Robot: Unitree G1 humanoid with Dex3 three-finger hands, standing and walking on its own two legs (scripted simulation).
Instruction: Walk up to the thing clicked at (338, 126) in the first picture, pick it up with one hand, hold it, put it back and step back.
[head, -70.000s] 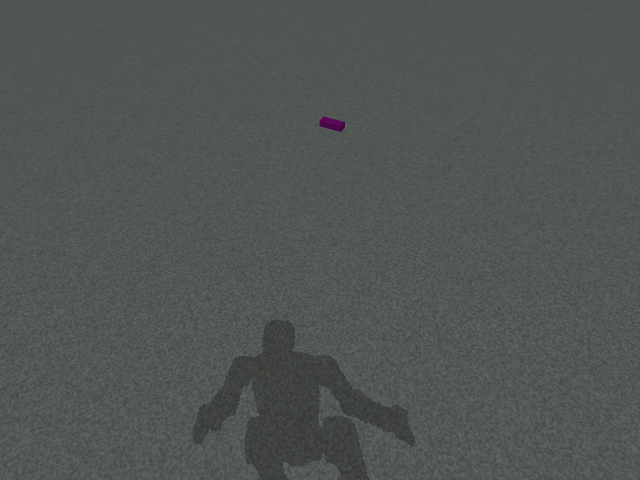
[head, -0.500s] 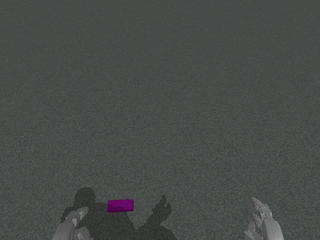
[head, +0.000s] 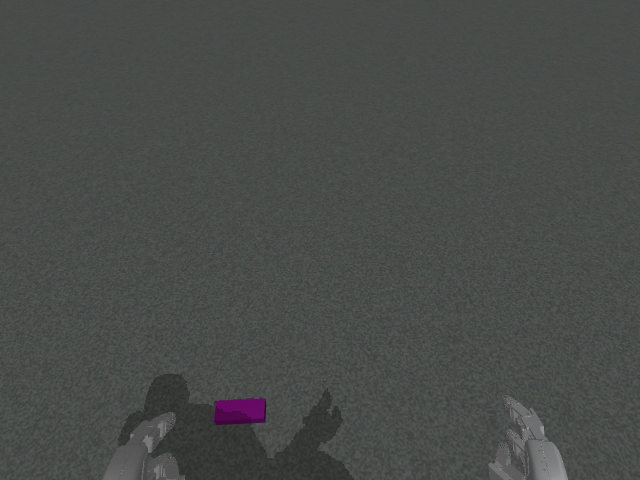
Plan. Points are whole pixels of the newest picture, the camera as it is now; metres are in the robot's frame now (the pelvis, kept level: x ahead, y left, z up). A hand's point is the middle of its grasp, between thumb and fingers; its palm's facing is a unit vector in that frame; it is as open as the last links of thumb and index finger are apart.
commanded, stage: home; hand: left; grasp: from above
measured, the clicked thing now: (240, 411) +0.47 +0.25 -0.70
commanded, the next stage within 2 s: stand in 0.12 s
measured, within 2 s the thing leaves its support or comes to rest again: neither
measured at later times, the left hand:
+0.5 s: hand out of the picture +0.11 +0.24 -0.11, palm faces +0.02 -0.93 -0.35, open 7.4 cm
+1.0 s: hand out of the picture +0.03 +0.24 -0.10, palm faces +0.02 -0.94 -0.34, open 7.3 cm
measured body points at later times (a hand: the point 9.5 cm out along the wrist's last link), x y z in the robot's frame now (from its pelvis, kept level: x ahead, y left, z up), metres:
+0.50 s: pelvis +0.00 +0.00 +0.03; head +0.01 +0.00 +0.48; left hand +0.11 +0.29 -0.08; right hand +0.11 -0.28 -0.09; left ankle +0.01 +0.13 -0.68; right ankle +0.01 -0.15 -0.68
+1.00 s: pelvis -0.01 +0.00 +0.06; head -0.02 -0.01 +0.51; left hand +0.03 +0.29 -0.07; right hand +0.04 -0.28 -0.08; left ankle +0.01 +0.13 -0.68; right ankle +0.01 -0.15 -0.68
